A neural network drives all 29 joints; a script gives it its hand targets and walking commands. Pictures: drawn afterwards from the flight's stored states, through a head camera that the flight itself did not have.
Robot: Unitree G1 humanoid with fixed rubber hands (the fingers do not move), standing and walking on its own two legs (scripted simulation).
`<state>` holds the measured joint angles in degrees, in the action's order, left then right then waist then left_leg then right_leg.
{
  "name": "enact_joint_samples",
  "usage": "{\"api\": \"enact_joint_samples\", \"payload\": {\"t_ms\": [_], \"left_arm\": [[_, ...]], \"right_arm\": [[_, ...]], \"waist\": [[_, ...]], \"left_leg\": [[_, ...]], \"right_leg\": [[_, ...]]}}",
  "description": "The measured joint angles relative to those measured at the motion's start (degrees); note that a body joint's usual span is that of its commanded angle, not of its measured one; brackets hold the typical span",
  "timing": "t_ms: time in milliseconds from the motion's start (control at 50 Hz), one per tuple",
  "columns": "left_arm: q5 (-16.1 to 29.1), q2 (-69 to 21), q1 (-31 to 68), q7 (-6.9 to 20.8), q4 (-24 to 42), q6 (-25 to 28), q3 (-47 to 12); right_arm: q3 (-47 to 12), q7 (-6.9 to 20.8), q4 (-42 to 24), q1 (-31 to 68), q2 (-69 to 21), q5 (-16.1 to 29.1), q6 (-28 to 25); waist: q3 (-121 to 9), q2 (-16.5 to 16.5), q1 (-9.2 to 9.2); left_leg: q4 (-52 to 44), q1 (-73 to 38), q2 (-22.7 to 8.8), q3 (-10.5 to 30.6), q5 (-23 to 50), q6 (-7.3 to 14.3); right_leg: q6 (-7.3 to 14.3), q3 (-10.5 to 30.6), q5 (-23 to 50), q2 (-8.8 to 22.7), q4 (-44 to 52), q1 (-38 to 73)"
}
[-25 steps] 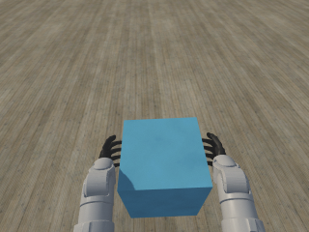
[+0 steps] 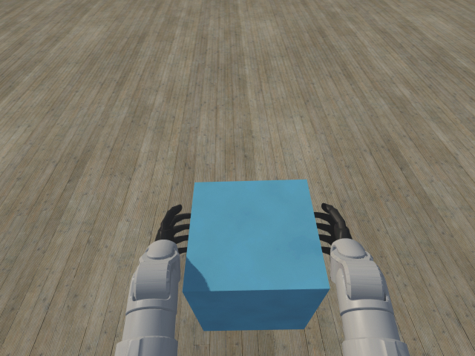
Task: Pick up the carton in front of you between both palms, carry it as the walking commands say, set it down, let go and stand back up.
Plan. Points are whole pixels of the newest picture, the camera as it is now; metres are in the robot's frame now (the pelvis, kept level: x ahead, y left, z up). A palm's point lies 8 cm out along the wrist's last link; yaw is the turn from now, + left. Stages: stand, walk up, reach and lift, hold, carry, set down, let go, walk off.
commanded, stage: hold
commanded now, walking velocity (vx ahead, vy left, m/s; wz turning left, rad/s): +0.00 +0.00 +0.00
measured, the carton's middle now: (252, 259) +0.30 -0.01 -0.05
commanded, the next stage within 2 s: set down in 0.08 s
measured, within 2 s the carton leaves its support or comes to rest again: neither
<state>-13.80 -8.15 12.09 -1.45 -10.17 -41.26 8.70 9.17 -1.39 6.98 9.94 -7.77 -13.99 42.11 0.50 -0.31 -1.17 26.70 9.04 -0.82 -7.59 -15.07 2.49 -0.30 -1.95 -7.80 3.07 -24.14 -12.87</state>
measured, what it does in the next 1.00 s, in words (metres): lowers itself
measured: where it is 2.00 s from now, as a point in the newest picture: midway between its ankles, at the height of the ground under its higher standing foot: outside the picture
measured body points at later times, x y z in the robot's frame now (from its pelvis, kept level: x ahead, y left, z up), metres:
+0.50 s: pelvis -0.02 -0.05 -0.03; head +0.04 -0.04 +0.42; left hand +0.32 +0.17 -0.04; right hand +0.35 -0.14 -0.04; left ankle +0.00 +0.09 -0.74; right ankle +0.06 -0.15 -0.74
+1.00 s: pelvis -0.04 -0.04 -0.15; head +0.19 +0.00 +0.24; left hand +0.39 +0.17 -0.23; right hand +0.41 -0.13 -0.23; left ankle +0.00 +0.09 -0.74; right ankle +0.06 -0.15 -0.74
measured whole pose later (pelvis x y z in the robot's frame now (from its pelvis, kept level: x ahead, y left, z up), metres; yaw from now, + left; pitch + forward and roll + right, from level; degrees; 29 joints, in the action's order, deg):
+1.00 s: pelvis -0.04 -0.04 -0.15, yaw +10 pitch +38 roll +0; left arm -13.9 -4.3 46.0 -1.8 -37.6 -14.6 24.4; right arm 27.6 -2.2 31.9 41.9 -6.5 -14.3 15.0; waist -9.5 -1.3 -2.1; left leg 73.7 86.0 5.9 5.2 -25.8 -0.9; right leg -2.3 4.7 -23.9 -3.7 -72.3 -86.7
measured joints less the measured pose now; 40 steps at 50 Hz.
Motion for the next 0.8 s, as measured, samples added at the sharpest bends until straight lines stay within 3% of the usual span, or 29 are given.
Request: {"api": "enact_joint_samples", "payload": {"t_ms": [80, 180, 320, 400, 500, 580, 660, 800], "left_arm": [[-0.2, 0.0, -0.1, 0.0, -1.1, 0.5, -0.1], [-1.1, -0.2, 1.7, 0.2, -4.1, 0.9, 2.5], [-6.5, 0.1, 13.7, 3.2, -20.0, 6.3, 12.8], [-10.6, 0.7, 20.6, 4.9, -27.5, 10.5, 18.9], [-13.3, 1.2, 25.4, 5.4, -30.6, 16.7, 21.8], [-11.7, 2.3, 27.1, 4.9, -30.2, 23.1, 20.3], [-7.0, 3.7, 27.9, 3.6, -28.8, 28.7, 17.0], [1.8, 5.3, 27.9, 0.8, -24.7, 30.3, 11.1]], "right_arm": [[0.1, 0.0, 0.9, -0.4, 0.1, 0.0, -0.6], [1.9, 0.6, 6.0, 3.3, -0.5, -1.3, -1.1], [12.8, 0.7, 18.3, 14.7, -4.0, -7.5, -4.4], [18.2, 0.5, 22.7, 19.8, -5.2, -10.9, -7.9], [21.9, 0.9, 25.0, 23.6, -5.5, -12.8, -14.5], [21.5, 0.1, 24.8, 25.1, -5.2, -11.2, -21.6], [18.8, -1.3, 23.3, 25.2, -3.8, -6.7, -27.7], [14.0, -3.1, 20.0, 24.9, -0.7, 1.5, -30.2]], "waist": [[1.9, 0.7, 0.56], [2.3, 0.8, 0.65], [2.5, -0.3, -1.66], [3.6, -0.5, -1.27], [5.0, -0.2, -0.52], [6.4, 0.0, -0.29], [5.8, 0.1, -0.07], [-1.8, -0.4, -0.21]], "left_leg": [[-3.2, -3.3, 1.5, 3.1, 2.2, -0.3], [-2.5, -3.8, 2.4, 7.0, 2.7, -0.9], [4.7, 1.5, 2.8, 11.4, 0.3, -1.4], [9.2, 6.7, 2.8, 12.6, -1.2, -1.8], [14.7, 18.1, 3.0, 13.5, -2.0, -3.0], [19.1, 29.8, 3.3, 13.8, -2.2, -3.6], [24.5, 42.8, 3.9, 13.8, -2.9, -4.0], [35.3, 62.4, 5.2, 13.5, -6.3, -4.0]], "right_leg": [[-1.3, 4.8, -0.6, -1.1, 1.9, 3.7], [-1.7, 5.7, -1.8, -2.1, 0.4, 5.2], [-0.6, 5.2, -4.7, -4.0, -5.6, 1.7], [0.0, 5.2, -6.0, -5.2, -9.7, -3.3], [0.4, 4.8, -7.0, -5.8, -15.4, -14.7], [0.4, 4.7, -7.3, -6.1, -20.0, -26.5], [0.1, 4.9, -8.0, -6.2, -25.6, -39.7], [-0.9, 5.9, -11.5, -6.5, -36.5, -59.4]]}}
